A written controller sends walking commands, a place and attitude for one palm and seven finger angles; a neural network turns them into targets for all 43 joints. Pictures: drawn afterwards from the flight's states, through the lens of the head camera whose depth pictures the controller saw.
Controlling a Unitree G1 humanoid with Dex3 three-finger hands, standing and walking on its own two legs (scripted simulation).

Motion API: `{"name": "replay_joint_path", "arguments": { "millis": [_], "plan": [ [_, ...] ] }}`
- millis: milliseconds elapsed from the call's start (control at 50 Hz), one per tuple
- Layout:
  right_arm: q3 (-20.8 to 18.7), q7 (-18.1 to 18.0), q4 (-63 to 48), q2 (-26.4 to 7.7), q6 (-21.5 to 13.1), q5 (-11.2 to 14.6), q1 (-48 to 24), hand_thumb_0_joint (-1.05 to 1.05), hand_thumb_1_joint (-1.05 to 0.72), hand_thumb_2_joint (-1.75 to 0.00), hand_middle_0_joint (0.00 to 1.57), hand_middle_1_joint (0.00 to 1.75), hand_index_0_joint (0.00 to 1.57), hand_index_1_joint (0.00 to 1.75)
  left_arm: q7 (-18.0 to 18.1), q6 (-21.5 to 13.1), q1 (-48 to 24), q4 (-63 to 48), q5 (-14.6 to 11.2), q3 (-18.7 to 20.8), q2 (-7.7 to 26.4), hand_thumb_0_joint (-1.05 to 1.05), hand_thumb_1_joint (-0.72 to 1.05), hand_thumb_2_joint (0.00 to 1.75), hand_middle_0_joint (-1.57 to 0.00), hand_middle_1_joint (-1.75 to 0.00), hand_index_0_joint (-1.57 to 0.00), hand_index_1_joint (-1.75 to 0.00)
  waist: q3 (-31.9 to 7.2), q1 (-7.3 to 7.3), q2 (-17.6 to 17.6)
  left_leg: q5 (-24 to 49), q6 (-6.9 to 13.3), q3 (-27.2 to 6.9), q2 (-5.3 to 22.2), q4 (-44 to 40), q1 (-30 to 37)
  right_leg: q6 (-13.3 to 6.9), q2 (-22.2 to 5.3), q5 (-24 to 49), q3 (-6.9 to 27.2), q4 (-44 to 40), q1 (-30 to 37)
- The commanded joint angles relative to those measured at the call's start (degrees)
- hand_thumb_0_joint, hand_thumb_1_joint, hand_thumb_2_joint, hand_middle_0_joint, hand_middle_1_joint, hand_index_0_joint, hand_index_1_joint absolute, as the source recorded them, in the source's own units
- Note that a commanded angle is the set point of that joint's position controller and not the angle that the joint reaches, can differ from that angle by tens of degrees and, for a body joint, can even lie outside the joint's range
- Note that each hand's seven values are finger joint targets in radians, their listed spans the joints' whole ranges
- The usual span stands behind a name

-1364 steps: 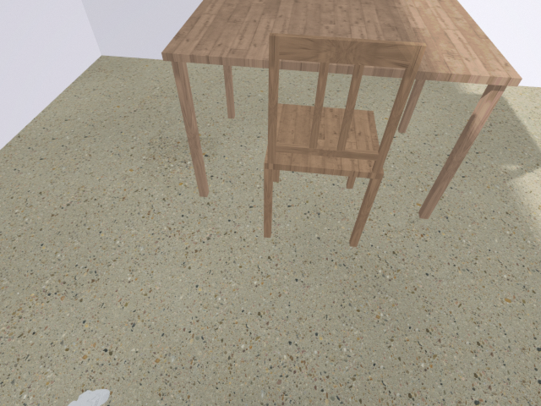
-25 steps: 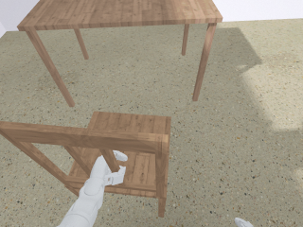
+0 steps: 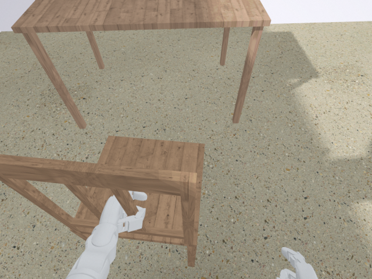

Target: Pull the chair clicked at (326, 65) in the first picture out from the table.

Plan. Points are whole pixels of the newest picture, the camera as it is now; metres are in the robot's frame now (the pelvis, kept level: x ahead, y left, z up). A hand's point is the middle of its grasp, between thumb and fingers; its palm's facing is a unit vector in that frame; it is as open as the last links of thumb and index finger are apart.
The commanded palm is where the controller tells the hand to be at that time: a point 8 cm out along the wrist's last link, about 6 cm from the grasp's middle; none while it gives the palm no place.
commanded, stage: open the thumb and straighten the fingers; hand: left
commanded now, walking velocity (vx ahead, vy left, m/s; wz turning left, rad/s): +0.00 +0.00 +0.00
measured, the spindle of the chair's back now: (95, 207) +0.29 +0.24 -0.08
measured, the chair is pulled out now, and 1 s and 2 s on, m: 0.67 0.67 0.67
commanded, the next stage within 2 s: draw the fingers out of the gap in 0.66 s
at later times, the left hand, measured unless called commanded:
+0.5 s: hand (133, 215) +0.27 +0.14 -0.08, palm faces -0.03 -0.99 -0.16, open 15.5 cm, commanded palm +0.25 +0.19 -0.06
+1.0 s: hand (132, 241) +0.22 +0.14 -0.09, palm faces -0.04 -0.99 -0.15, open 17.5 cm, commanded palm +0.20 +0.19 -0.06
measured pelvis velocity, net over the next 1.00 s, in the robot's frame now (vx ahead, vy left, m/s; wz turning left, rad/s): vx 0.01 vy -0.01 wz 0.02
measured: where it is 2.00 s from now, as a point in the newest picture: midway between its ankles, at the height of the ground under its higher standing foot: outside the picture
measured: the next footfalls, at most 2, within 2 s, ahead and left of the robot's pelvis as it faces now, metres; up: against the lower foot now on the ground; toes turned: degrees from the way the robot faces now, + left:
none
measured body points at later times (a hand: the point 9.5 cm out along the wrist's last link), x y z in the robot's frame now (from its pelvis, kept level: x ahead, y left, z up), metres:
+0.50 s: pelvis +0.00 -0.01 -0.03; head +0.06 -0.03 +0.41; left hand +0.27 +0.19 -0.07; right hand +0.15 -0.25 -0.14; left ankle +0.02 +0.12 -0.74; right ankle -0.02 -0.13 -0.74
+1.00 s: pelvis +0.01 -0.01 -0.04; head +0.06 -0.02 +0.40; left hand +0.22 +0.19 -0.08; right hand +0.17 -0.26 -0.13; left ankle +0.02 +0.12 -0.74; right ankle -0.02 -0.13 -0.74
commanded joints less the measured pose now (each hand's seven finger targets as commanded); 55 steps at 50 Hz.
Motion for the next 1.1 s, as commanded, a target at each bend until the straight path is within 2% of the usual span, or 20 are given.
{"name": "replay_joint_path", "arguments": {
  "millis": [0,100,120,140,240,360,380,440,500,580,660,720,740,800,840,880,900,940,1000,1080],
  "plan": [
    [-3.37,1.36,-8.91,-7.96,-4.91,0.56,-1.34,0.00,-0.90,-0.90,0.20,0.30,0.20,0.30,-1.69,-2.00,-7.60,-17.29,-0.92,3.00,7.66,0.00,0.30,0.61,-0.50,-1.45,-0.50,-1.45,-14.17,-1.00,0.36,7.51,2.64,1.07,0.46,1.68,1.85,-1.70,-0.95,13.46,-1.48,0.92,-4.42],
    [-3.47,2.07,-11.29,-8.52,-6.01,0.54,-0.67,0.00,-0.90,-0.90,0.20,0.30,0.20,0.30,-2.21,1.23,-2.47,-21.97,-1.12,4.15,8.28,0.00,-0.31,0.32,-0.50,-1.45,-0.50,-1.45,-18.73,-0.68,0.45,7.83,2.52,0.85,0.24,6.16,-1.21,-1.78,-0.11,12.63,-1.82,4.88,-7.55],
    [-3.38,2.02,-11.68,-8.68,-6.10,0.61,-0.58,0.00,-0.90,-0.90,0.20,0.30,0.20,0.30,-2.29,2.19,-1.40,-22.09,-1.37,4.54,8.25,0.00,-0.43,0.26,-0.47,-1.38,-0.47,-1.38,-18.56,-0.76,-0.69,7.77,2.59,0.95,0.27,6.87,-2.16,-1.53,-0.11,12.89,-1.99,5.45,-8.24],
    [-3.24,1.80,-11.49,-8.94,-6.03,0.64,-0.44,0.00,-0.90,-0.90,0.20,0.30,0.20,0.30,-2.19,2.76,-5.88,-23.51,-1.60,5.28,9.53,0.00,-0.55,0.20,-0.45,-1.30,-0.45,-1.30,-18.44,-1.40,-0.62,6.85,2.52,0.84,0.24,7.44,-2.91,-1.38,-0.05,12.59,-1.74,5.88,-9.05],
    [-3.17,1.00,-12.90,-9.08,-6.58,0.44,0.03,0.00,-0.90,-0.90,0.20,0.30,0.20,0.30,-2.05,5.41,-2.14,-24.84,-1.80,5.73,8.91,0.00,-0.55,0.20,-0.32,-0.94,-0.32,-0.94,-19.65,-0.59,-1.79,6.14,2.31,0.56,0.35,9.80,-4.82,-1.03,0.08,10.89,-2.40,8.47,-11.10],
    [-2.74,-0.31,-13.03,-8.98,-7.60,0.28,0.87,0.00,-0.90,-0.90,0.20,0.30,0.20,0.30,-2.05,6.10,-4.07,-29.71,-2.14,7.10,10.86,0.00,-0.55,0.20,-0.18,-0.51,-0.18,-0.51,-22.27,-1.12,-1.57,7.67,2.34,0.10,0.38,11.92,-4.61,-0.87,0.15,11.85,-2.20,10.22,-11.91],
    [-2.73,-0.46,-13.11,-8.79,-7.84,0.19,1.00,0.00,-0.90,-0.90,0.20,0.30,0.20,0.30,-2.17,6.27,-3.72,-29.98,-2.19,6.46,10.02,0.00,-0.55,0.20,-0.15,-0.43,-0.15,-0.43,-22.63,-1.20,-2.05,8.29,2.41,0.14,0.34,12.23,-4.47,-0.73,0.16,12.67,-2.22,10.42,-11.86],
    [-2.49,-0.23,-13.12,-8.99,-7.93,0.08,1.31,0.00,-0.90,-0.90,0.20,0.30,0.20,0.30,-3.28,7.61,2.72,-24.92,-2.09,5.26,7.98,0.00,-0.55,0.20,-0.07,-0.22,-0.07,-0.22,-19.05,-1.27,-4.59,7.46,2.30,0.07,0.39,13.44,-8.05,-0.57,0.11,12.49,-2.83,11.47,-14.28],
    [-2.49,-0.26,-13.85,-8.91,-8.18,0.23,1.11,0.00,-0.90,-0.90,0.20,0.30,0.20,0.30,-3.91,7.90,0.13,-28.36,-1.91,4.72,8.50,0.00,-0.55,0.20,0.00,0.00,0.00,0.00,-20.28,-1.36,-1.23,7.42,2.32,0.04,0.36,14.11,-7.11,-0.80,0.06,11.29,-2.61,11.83,-14.80],
    [-2.39,-0.64,-14.33,-8.41,-9.01,-0.02,1.82,0.00,-0.90,-0.90,0.20,0.30,0.20,0.30,-2.82,6.97,-0.56,-35.02,-1.95,5.19,9.89,0.00,-0.55,0.20,0.00,0.00,0.00,0.00,-24.17,-1.42,-0.10,10.33,2.39,-0.49,0.38,15.17,-5.08,-0.84,0.03,13.34,-2.54,12.76,-13.88],
    [-2.32,-1.00,-13.94,-8.66,-8.87,-0.17,1.99,0.00,-0.90,-0.90,0.20,0.30,0.20,0.30,-2.06,7.49,1.03,-33.08,-1.90,6.63,10.84,0.00,-0.55,0.20,0.00,0.00,0.00,0.00,-21.66,-1.82,-3.72,9.07,2.54,-0.56,0.26,15.70,-7.61,-0.54,0.14,13.97,-2.56,13.08,-14.56],
    [-2.14,-0.97,-14.26,-8.66,-8.51,-0.08,1.51,0.00,-0.90,-0.90,0.20,0.30,0.20,0.30,-2.56,8.64,2.26,-32.58,-1.66,6.38,10.84,0.00,-0.55,0.20,0.00,0.00,0.00,0.00,-21.09,-1.46,-1.32,8.94,2.52,-0.19,0.05,15.86,-8.00,-0.65,-0.12,14.41,-2.34,13.13,-14.44],
    [-2.29,-0.74,-14.65,-8.44,-8.54,-0.16,1.72,0.00,-0.90,-0.90,0.20,0.30,0.20,0.30,-3.01,9.13,6.92,-30.80,-1.63,5.53,9.13,0.00,-0.55,0.20,0.00,0.00,0.00,0.00,-21.46,-0.95,-1.42,9.13,2.45,-0.08,-0.06,16.29,-8.48,-0.71,-0.12,14.47,-2.53,13.55,-14.47],
    [-2.42,-0.35,-16.54,-8.24,-8.48,0.06,0.84,0.00,-0.90,-0.90,0.20,0.30,0.20,0.30,-3.79,9.95,13.97,-34.19,-1.79,4.67,8.58,0.00,-0.55,0.20,0.00,0.00,0.00,0.00,-22.55,0.23,0.42,10.65,2.31,0.15,0.19,16.50,-8.26,-1.05,-0.36,15.07,-2.71,13.76,-13.51],
    [-2.49,-0.29,-17.45,-8.03,-8.66,0.13,0.35,0.00,-0.90,-0.90,0.20,0.30,0.20,0.30,-3.78,9.61,17.03,-38.45,-2.41,4.45,8.76,0.00,-0.55,0.20,0.00,0.00,0.00,0.00,-22.54,0.33,-0.75,9.73,2.27,0.02,0.23,16.75,-8.90,-1.04,-0.42,14.76,-2.84,13.78,-13.37],
    [-2.50,-0.44,-18.07,-7.85,-8.74,0.07,0.25,0.00,-0.90,-0.90,0.20,0.30,0.20,0.30,-3.19,9.30,18.40,-41.35,-2.33,4.11,8.83,0.00,-0.55,0.20,0.00,0.00,0.00,0.00,-21.51,-0.26,-2.05,9.12,2.38,-0.14,0.22,17.09,-9.45,-0.87,-0.29,14.23,-2.93,13.89,-14.41],
    [-2.65,-0.66,-17.89,-7.94,-8.73,0.04,0.21,0.00,-0.90,-0.90,0.20,0.30,0.20,0.30,-2.70,8.98,18.23,-42.35,-2.11,5.11,9.96,0.00,-0.55,0.20,0.00,0.00,0.00,0.00,-20.83,-0.29,-1.31,9.12,2.31,-0.28,0.30,17.22,-9.76,-1.09,-0.13,13.75,-2.88,14.08,-14.90],
    [-2.48,-0.85,-18.27,-7.69,-9.01,-0.06,0.39,0.00,-0.90,-0.90,0.20,0.30,0.20,0.30,-2.00,8.15,18.22,-44.87,-1.56,3.06,8.66,0.00,-0.55,0.20,0.00,0.00,0.00,0.00,-19.12,-1.10,-0.65,7.27,2.41,-0.53,0.24,17.38,-9.93,-0.88,-0.05,10.92,-3.18,14.30,-17.14],
    [-2.62,-1.34,-18.31,-7.78,-9.27,-0.29,0.41,0.00,-0.90,-0.90,0.20,0.30,0.20,0.30,-1.21,7.38,20.07,-46.27,-1.02,3.57,9.51,0.00,-0.55,0.20,0.00,0.00,0.00,0.00,-18.50,-1.15,-1.90,6.18,2.51,-1.00,0.13,17.90,-10.89,-1.05,0.30,9.04,-3.28,14.82,-18.28],
    [-2.27,-1.82,-18.54,-7.55,-9.76,-0.15,0.47,0.00,-0.90,-0.90,0.20,0.30,0.20,0.30,-2.15,6.97,21.27,-48.15,-1.24,2.29,8.80,0.00,-0.55,0.20,0.00,0.00,0.00,0.00,-19.95,-1.51,0.54,4.62,2.58,-1.24,-0.19,18.56,-10.40,-1.00,0.18,6.81,-3.19,15.20,-19.03]
  ]
}}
